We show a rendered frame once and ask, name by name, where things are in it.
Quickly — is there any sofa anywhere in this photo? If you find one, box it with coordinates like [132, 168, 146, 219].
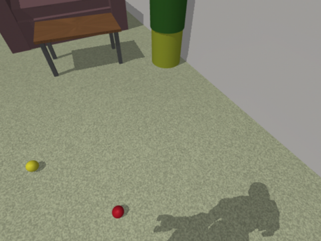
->
[0, 0, 128, 53]

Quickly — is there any potted plant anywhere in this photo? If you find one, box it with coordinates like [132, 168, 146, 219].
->
[149, 0, 187, 68]

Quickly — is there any coffee table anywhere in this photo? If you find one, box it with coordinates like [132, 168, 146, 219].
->
[34, 13, 123, 77]

